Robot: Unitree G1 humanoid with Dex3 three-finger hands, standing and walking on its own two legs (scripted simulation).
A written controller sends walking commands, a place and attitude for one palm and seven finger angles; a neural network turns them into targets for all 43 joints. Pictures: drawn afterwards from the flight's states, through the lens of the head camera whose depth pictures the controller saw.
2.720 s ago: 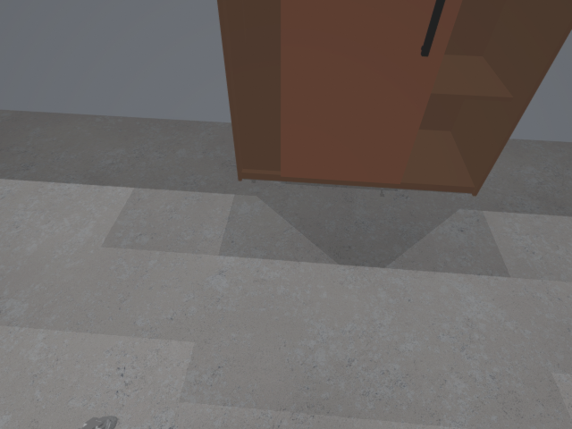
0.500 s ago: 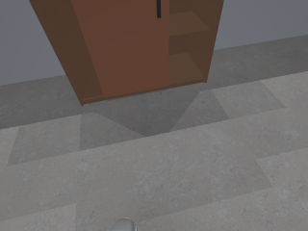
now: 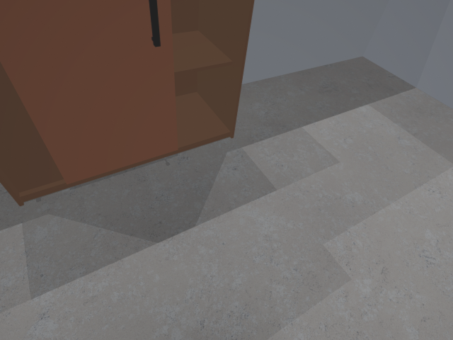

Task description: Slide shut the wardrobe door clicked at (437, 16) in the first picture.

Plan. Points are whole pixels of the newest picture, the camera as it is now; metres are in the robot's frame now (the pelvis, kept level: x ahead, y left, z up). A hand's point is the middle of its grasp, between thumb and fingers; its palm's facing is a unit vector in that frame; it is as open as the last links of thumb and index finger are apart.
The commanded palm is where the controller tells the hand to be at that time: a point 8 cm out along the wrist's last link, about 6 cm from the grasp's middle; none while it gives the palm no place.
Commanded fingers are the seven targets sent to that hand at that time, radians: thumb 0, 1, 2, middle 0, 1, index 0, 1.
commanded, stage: walk to a spot facing it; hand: left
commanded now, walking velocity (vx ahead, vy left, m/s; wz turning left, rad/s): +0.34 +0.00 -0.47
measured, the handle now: out of the picture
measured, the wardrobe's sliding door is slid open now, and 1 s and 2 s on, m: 0.39 0.39 0.39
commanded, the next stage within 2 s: turn to face it in 1.26 s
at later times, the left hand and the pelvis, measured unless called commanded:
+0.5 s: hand (197, 245) +0.37 +0.09 -0.18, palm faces -0.24 -0.96 -0.14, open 7.4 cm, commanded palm none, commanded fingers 0.00 0.90 0.90 -0.20 -0.30 -0.20 -0.30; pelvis +0.23 -0.04 -0.02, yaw -13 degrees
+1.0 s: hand (186, 207) +0.48 +0.14 -0.19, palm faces -0.27 -0.95 -0.13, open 7.4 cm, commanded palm none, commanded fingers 0.00 0.90 0.90 -0.20 -0.30 -0.20 -0.30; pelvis +0.46 -0.03 +0.00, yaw -22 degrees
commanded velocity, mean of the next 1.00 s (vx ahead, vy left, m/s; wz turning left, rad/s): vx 0.36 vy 0.00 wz -0.31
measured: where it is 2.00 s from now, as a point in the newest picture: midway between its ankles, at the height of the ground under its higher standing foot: (261, 252)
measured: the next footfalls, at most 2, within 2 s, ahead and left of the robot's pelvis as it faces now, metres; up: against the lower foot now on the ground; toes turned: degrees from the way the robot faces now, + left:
right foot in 0.38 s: +0.29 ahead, -0.12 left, +0.00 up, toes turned -19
left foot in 0.84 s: +0.56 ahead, +0.04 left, +0.00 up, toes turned -8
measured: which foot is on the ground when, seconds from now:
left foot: down 0.00-0.38, up 0.40-0.82, down 0.84-1.00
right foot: up 0.00-0.36, down 0.38-0.86, up 0.88-1.00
